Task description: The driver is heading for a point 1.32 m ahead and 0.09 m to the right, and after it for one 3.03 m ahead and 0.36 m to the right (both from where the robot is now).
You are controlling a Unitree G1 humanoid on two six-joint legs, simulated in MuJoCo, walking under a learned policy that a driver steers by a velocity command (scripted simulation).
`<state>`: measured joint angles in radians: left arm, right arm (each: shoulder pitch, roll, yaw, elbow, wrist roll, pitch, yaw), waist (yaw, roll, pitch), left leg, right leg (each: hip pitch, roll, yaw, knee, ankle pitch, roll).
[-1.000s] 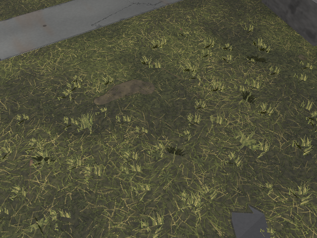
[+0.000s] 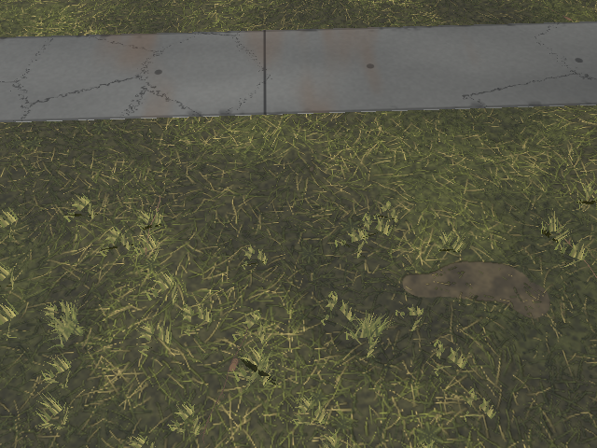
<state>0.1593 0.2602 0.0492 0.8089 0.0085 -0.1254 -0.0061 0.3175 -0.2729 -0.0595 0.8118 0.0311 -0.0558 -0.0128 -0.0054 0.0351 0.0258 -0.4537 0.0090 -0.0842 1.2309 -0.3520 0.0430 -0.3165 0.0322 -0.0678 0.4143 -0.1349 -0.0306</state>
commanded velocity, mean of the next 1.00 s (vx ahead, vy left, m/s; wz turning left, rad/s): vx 0.50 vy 0.00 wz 0.06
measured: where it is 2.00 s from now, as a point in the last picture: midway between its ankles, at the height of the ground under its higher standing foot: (321, 237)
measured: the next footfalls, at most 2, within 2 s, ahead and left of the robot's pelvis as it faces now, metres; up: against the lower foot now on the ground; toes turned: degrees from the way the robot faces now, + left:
left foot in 0.36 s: +0.34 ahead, +0.18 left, +0.00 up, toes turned +9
right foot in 0.92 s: +0.68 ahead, -0.02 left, +0.00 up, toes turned -1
